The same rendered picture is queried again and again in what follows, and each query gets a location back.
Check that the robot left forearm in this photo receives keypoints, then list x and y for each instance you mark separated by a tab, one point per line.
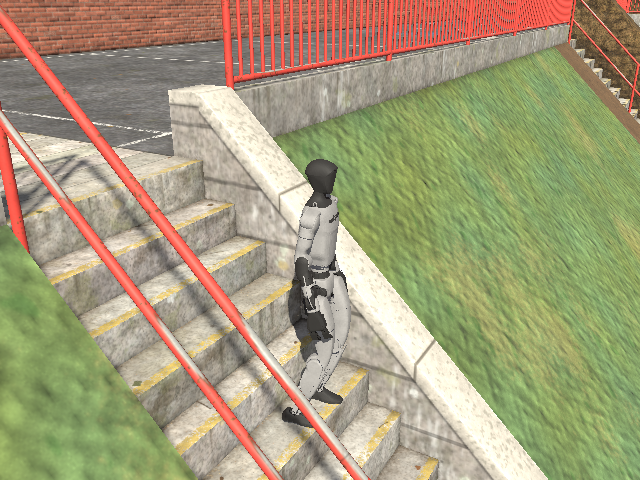
334	267

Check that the robot right hand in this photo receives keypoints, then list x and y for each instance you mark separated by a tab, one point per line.
317	322

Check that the robot left hand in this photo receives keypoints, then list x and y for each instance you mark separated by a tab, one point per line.
339	273

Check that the right robot foot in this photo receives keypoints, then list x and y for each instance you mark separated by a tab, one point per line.
299	419

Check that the right robot thigh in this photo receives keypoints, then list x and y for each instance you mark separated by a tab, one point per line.
324	347

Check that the robot right upper arm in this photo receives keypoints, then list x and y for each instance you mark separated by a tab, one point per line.
308	224

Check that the robot right forearm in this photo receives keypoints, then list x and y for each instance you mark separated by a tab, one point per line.
301	269

